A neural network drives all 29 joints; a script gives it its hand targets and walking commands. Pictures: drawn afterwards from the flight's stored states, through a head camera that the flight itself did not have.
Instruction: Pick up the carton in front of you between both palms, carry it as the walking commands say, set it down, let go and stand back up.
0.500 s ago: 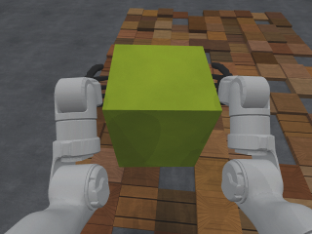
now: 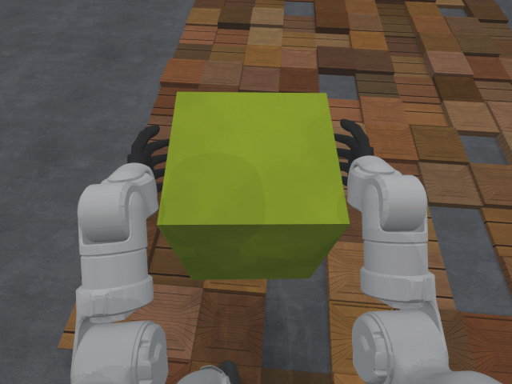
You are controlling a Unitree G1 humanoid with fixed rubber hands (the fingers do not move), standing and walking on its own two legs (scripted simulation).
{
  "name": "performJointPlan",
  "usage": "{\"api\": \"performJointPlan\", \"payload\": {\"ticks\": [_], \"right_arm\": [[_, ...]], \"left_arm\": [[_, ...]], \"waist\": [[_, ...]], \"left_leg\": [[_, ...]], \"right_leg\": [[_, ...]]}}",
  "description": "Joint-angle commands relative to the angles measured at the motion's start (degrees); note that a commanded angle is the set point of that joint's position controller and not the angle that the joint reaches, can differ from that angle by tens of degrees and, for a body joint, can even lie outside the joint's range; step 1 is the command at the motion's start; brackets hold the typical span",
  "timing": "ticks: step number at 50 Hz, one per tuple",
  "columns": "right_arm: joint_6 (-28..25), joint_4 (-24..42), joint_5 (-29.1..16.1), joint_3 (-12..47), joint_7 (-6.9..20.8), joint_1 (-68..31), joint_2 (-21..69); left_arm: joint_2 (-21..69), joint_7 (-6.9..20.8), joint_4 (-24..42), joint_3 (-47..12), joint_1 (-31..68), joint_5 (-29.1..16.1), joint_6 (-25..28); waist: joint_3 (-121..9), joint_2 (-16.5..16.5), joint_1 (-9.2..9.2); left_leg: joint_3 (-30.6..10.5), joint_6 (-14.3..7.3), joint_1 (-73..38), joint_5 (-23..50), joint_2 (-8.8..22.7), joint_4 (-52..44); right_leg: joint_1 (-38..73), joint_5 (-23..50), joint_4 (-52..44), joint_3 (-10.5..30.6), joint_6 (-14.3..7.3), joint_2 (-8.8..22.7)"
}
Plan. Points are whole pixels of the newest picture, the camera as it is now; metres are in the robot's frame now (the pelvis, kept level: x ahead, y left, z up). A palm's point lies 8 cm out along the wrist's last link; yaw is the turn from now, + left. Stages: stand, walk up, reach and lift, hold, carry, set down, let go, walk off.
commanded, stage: carry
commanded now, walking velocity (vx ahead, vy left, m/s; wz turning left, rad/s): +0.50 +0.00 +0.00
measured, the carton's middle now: (251, 197) +0.38 +0.00 +0.05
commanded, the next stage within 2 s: none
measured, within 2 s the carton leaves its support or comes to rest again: neither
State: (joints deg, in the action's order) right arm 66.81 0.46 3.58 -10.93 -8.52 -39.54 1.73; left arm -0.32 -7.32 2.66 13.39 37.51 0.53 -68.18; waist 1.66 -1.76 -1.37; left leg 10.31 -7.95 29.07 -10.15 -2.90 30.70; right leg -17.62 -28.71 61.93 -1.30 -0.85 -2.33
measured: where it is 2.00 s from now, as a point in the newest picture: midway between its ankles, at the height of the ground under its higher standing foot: (269, 143)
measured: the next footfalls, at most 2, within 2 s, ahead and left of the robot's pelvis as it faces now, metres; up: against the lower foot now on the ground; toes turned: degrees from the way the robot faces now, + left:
right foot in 0.34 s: +0.36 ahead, -0.15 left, -0.02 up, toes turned -5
left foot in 0.80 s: +0.66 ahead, +0.03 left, +0.03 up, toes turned +4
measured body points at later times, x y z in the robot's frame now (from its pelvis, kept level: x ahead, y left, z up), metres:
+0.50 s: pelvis +0.28 -0.08 +0.00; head +0.31 -0.10 +0.45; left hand +0.66 +0.07 +0.14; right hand +0.68 -0.23 +0.13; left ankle +0.22 +0.06 -0.62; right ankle +0.32 -0.14 -0.74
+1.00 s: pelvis +0.57 -0.05 +0.03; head +0.63 -0.05 +0.48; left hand +0.98 +0.07 +0.16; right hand +0.95 -0.24 +0.16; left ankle +0.62 +0.03 -0.68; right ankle +0.55 -0.16 -0.61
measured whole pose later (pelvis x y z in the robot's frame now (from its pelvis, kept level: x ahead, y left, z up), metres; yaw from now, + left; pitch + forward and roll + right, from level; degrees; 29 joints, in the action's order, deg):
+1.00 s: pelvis +0.57 -0.05 +0.03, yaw -1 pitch +5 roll +1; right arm 74.1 -4.5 1.7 -13.3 -9.4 -47.5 -0.5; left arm -0.5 -7.8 -1.8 17.1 47.3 3.1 -77.1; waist 2.7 -1.0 -4.9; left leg 7.3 -4.8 28.8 -16.2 -1.6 39.9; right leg -37.0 -22.5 69.8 1.5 -1.9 -0.1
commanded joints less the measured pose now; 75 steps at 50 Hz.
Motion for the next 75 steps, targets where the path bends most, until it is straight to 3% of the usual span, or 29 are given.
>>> {"api": "performJointPlan", "payload": {"ticks": [1, 2, 4, 9, 13, 15, 16, 17, 18, 19, 22, 32, 36, 38, 40, 41, 42, 43, 46, 51, 59, 63, 64, 65, 66, 67, 68, 69, 75], "right_arm": [[1.41, 9.97, -25.94, 39.14, 11.46, -39.99, 53.77], [2.14, 11.28, -27.60, 39.67, 11.72, -43.02, 55.25], [3.74, 12.75, -29.94, 39.79, 12.10, -47.93, 54.97], [7.08, 4.35, -30.21, 35.95, 14.03, -48.72, 54.63], [7.89, -6.16, -27.74, 31.68, 15.12, -47.70, 55.76], [7.89, -10.20, -26.87, 30.05, 15.27, -47.81, 56.85], [8.10, -12.80, -26.82, 28.83, 15.40, -46.98, 57.20], [7.94, -14.16, -26.54, 27.98, 15.39, -48.13, 56.31], [8.11, -16.22, -25.83, 26.41, 15.22, -51.12, 59.05], [7.89, -15.89, -25.47, 26.09, 15.13, -52.02, 59.45], [6.52, -10.43, -27.63, 27.36, 14.02, -56.61, 64.14], [7.36, 2.60, -24.57, 31.13, 9.37, -51.94, 58.52], [8.49, -2.47, -22.81, 30.78, 10.42, -48.25, 55.93], [8.60, -6.11, -21.85, 29.84, 11.19, -46.61, 55.93], [8.10, -9.06, -21.66, 29.17, 12.05, -45.84, 56.84], [7.54, -9.17, -22.06, 28.69, 12.64, -45.56, 56.89], [6.48, -8.29, -22.25, 28.82, 12.82, -48.02, 56.58], [6.34, -8.26, -23.27, 28.73, 12.98, -47.62, 58.71], [5.92, 1.48, -28.35, 32.06, 13.44, -56.22, 62.14], [7.01, 8.41, -31.17, 33.58, 13.39, -57.79, 60.32], [8.80, -4.29, -28.62, 31.30, 15.06, -53.81, 57.26], [8.50, -12.26, -27.37, 28.04, 15.49, -52.38, 57.58], [8.36, -14.00, -27.18, 27.15, 15.44, -52.82, 57.19], [8.79, -16.31, -26.41, 25.51, 15.14, -54.55, 58.37], [8.85, -17.03, -25.94, 24.33, 14.88, -55.28, 58.59], [8.72, -16.87, -26.18, 24.04, 14.71, -56.75, 59.51], [8.25, -15.15, -26.51, 24.10, 14.42, -57.42, 60.38], [8.06, -12.85, -26.92, 24.16, 14.05, -59.47, 61.98], [7.53, -2.69, -26.43, 26.20, 11.19, -57.25, 63.18]], "left_arm": [[54.54, 12.08, 9.47, -39.16, 44.80, -23.18, -1.01], [52.37, 11.54, 10.65, -37.83, 47.47, -21.85, -1.80], [51.76, 10.63, 8.84, -36.39, 46.64, -20.31, -3.07], [49.82, 9.37, 1.54, -33.22, 45.79, -16.34, -5.87], [51.51, 10.22, -5.47, -31.24, 47.53, -16.14, -7.10], [53.36, 11.06, -9.96, -29.91, 48.04, -16.88, -7.32], [53.32, 11.38, -13.44, -28.32, 46.32, -16.49, -7.13], [52.77, 11.81, -16.00, -26.56, 45.67, -16.38, -7.24], [51.26, 11.63, -17.24, -24.79, 49.78, -15.47, -6.87], [53.76, 11.84, -16.62, -24.84, 49.71, -16.47, -6.37], [60.32, 12.61, -6.86, -27.24, 59.03, -21.03, -4.99], [58.12, 11.95, 5.77, -32.62, 57.02, -23.90, -6.70], [56.87, 12.71, 2.31, -33.88, 55.17, -23.63, -7.30], [57.51, 13.28, -1.15, -33.71, 53.90, -23.39, -7.13], [58.46, 13.53, -3.10, -33.68, 54.39, -23.53, -6.52], [58.96, 13.46, -3.15, -33.77, 55.54, -23.08, -6.06], [60.59, 13.58, -2.40, -33.49, 56.49, -23.28, -5.91], [59.72, 13.30, -2.00, -33.41, 58.26, -23.04, -5.88], [59.41, 11.49, 0.89, -31.87, 59.23, -21.67, -5.78], [55.38, 9.11, 2.67, -30.28, 53.14, -17.54, -6.56], [52.46, 10.25, -6.53, -29.15, 50.87, -14.63, -8.33], [52.89, 11.54, -14.43, -26.14, 50.95, -15.34, -8.66], [52.47, 11.89, -16.69, -24.80, 50.60, -15.57, -8.57], [49.93, 11.64, -19.20, -23.15, 51.79, -15.15, -8.23], [51.47, 11.67, -20.05, -22.66, 51.44, -15.78, -7.84], [54.16, 12.09, -18.85, -22.25, 52.52, -16.70, -7.52], [56.49, 12.56, -15.92, -22.60, 54.80, -18.13, -7.11], [58.45, 12.57, -12.18, -23.93, 59.57, -19.62, -6.48], [62.80, 11.35, 1.53, -29.00, 62.25, -24.06, -6.06]], "waist": [[-42.36, 9.01, -4.26], [-35.63, 2.80, -4.61], [-34.97, 1.80, -2.55], [-30.49, 10.32, -2.68], [-26.69, 11.22, -2.44], [-28.35, 8.09, 0.53], [-30.36, 2.33, 1.41], [-31.00, -4.31, 1.82], [-33.75, -15.38, 3.37], [-33.08, -14.94, 3.79], [-30.04, -5.83, 2.77], [-33.33, -5.18, 5.33], [-28.46, -5.63, 5.58], [-27.63, -8.32, 3.78], [-33.86, -7.54, -2.33], [-37.79, -3.45, -5.44], [-44.63, 18.94, -4.96], [-45.07, 19.40, -5.36], [-35.09, 5.16, -3.93], [-34.26, 6.69, -3.21], [-27.95, 7.66, -4.78], [-28.96, 4.12, 0.85], [-31.47, -2.37, 2.00], [-34.84, -14.24, 2.84], [-34.59, -14.62, 4.54], [-32.18, -10.19, 4.74], [-29.36, -3.89, 4.16], [-30.70, -7.98, 3.48], [-32.80, -5.39, 4.62]], "left_leg": [[-36.50, -13.19, -55.62, 19.61, 24.69, -4.36], [-29.13, -8.26, -46.97, 27.23, 19.41, -5.30], [-26.45, -7.33, -40.17, 14.45, 18.72, -7.46], [-14.30, -3.84, -30.57, 19.41, 14.22, -7.92], [-9.44, 0.47, -27.83, 19.93, 12.63, -5.43], [-5.35, 3.23, -24.05, 19.97, 10.60, 5.92], [-2.84, 5.25, -17.77, 14.21, 7.87, 12.77], [-3.28, 7.36, -8.21, -5.35, 5.45, 24.80], [-5.63, 9.37, 9.00, -21.67, -0.80, 37.25], [-9.35, 7.80, 15.76, -23.14, 1.46, 43.35], [-10.48, 6.64, 17.70, -14.43, 5.79, 45.38], [-6.73, 5.83, 34.08, -12.57, 7.35, 50.46], [-3.74, 5.17, 23.58, -6.91, 5.35, 26.87], [2.26, 3.74, 10.12, -6.68, 0.26, 16.80], [4.07, 1.47, -14.04, 4.97, -3.14, 6.96], [-8.90, -1.38, -31.97, 4.82, 3.78, 3.96], [-42.05, -12.59, -47.66, 21.41, 22.02, 0.16], [-47.41, -14.50, -48.39, 21.70, 20.73, -1.21], [-35.49, -7.76, -38.02, 12.80, 18.28, 0.08], [-26.76, -7.12, -33.91, 13.59, 17.19, -2.28], [-15.30, -1.38, -29.38, 13.20, 11.76, 1.94], [-8.69, 3.39, -18.26, 7.77, 7.71, 21.69], [-8.39, 4.95, -4.26, -13.17, 5.85, 33.70], [-8.90, 7.56, 11.61, -25.98, 0.68, 43.64], [-9.98, 7.47, 18.93, -25.05, 1.26, 48.54], [-10.05, 6.95, 22.06, -23.99, 2.58, 49.23], [-10.22, 6.95, 21.14, -17.40, 4.29, 46.64], [-10.15, 6.99, 21.12, -15.15, 5.35, 46.72], [-8.55, 7.34, 25.20, -11.88, 7.11, 43.72]], "right_leg": [[-30.97, -1.18, 20.03, 6.48, 0.67, 3.36], [-27.02, 1.61, 12.05, 2.56, -0.03, 4.00], [-24.48, 3.12, 5.55, 3.60, 0.61, 5.49], [-16.42, 15.59, -17.71, -1.59, 1.72, 4.47], [-7.41, 28.99, -33.33, -4.64, 0.96, 2.73], [5.59, 31.81, -39.49, -7.82, 0.21, 1.87], [15.01, 29.79, -38.51, -6.23, 0.04, 2.85], [22.26, 41.30, -36.38, 10.51, -1.29, 16.09], [35.28, 41.37, -37.44, 27.88, -10.42, 24.98], [34.56, 30.54, -38.86, 32.13, -12.05, 25.23], [26.27, 29.65, -39.62, 20.97, -8.57, 19.49], [33.60, 36.39, -35.60, 13.57, -13.37, 16.86], [26.88, 47.65, -37.20, 7.60, -11.26, 13.83], [21.68, 63.62, -33.78, 1.55, -8.46, 11.88], [14.22, 77.86, -16.77, -4.56, -4.23, 10.50], [-1.30, 59.93, -4.95, -2.90, -1.87, 8.13], [-19.79, 11.95, 15.03, -1.30, 1.38, -3.36], [-24.97, 0.87, 24.63, 5.21, -0.10, -3.00], [-30.90, 3.71, 16.77, 6.61, -2.01, 3.71], [-26.76, 9.60, -2.06, 4.62, -0.13, 5.08], [-14.36, 35.50, -32.65, -1.46, 0.23, 2.55], [10.24, 35.63, -39.16, -4.73, -1.24, 3.66], [23.70, 50.17, -30.53, 4.08, -1.64, 12.82], [37.40, 52.27, -28.34, 21.49, -9.31, 22.54], [37.05, 33.58, -33.77, 30.46, -13.42, 24.69], [34.48, 26.79, -35.91, 29.63, -12.84, 22.75], [28.51, 24.40, -38.68, 24.87, -10.23, 19.16], [26.89, 27.33, -38.88, 25.20, -11.93, 20.97], [28.08, 24.49, -39.75, 16.06, -13.40, 16.36]]}}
